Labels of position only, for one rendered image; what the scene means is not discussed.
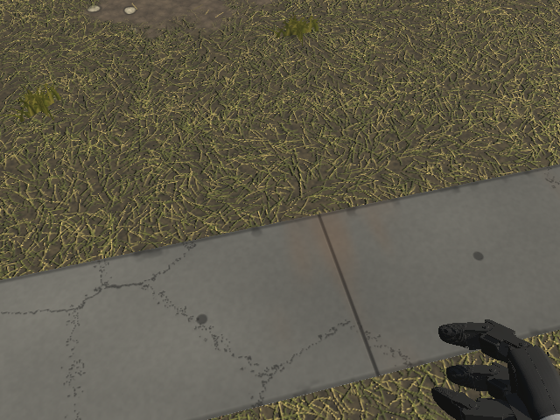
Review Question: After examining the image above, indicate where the robot right hand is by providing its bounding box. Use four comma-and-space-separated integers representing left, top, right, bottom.
431, 319, 560, 420

